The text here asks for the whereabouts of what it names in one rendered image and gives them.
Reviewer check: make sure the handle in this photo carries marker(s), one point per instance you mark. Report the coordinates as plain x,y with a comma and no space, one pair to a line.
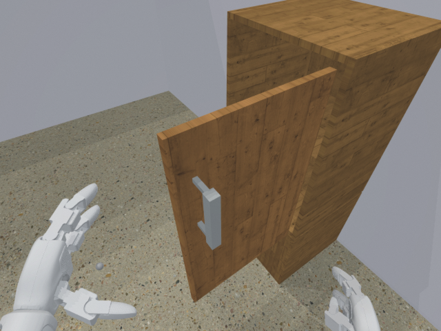
212,214

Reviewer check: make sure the robot left hand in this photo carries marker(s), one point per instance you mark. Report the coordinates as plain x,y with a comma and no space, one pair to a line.
40,285

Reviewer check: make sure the robot left forearm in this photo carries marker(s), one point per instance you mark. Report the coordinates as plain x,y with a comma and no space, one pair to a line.
28,320

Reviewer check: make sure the cupboard door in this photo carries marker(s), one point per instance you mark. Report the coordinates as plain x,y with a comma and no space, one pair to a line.
255,154

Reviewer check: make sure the robot right hand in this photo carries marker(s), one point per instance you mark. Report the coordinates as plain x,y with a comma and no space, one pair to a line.
357,314

